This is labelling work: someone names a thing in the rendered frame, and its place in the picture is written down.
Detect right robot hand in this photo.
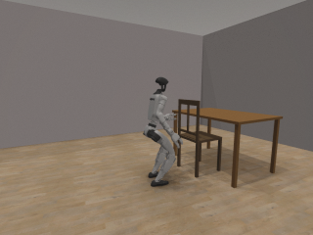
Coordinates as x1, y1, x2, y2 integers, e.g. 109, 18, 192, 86
170, 132, 183, 149

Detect table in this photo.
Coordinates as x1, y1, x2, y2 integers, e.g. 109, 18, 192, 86
172, 108, 283, 188

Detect robot left foot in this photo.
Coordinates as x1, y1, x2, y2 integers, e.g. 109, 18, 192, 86
148, 171, 158, 178

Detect robot head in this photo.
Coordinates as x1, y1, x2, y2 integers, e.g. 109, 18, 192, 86
153, 77, 168, 95

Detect chair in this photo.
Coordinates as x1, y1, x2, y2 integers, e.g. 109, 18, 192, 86
177, 99, 222, 178

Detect left robot hand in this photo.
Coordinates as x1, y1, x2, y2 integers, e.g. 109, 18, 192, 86
165, 114, 177, 120

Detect right robot forearm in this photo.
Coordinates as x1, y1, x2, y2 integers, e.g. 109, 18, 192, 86
157, 113, 174, 136

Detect right robot upper arm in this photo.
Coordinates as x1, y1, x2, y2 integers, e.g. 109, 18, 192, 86
156, 94, 167, 119

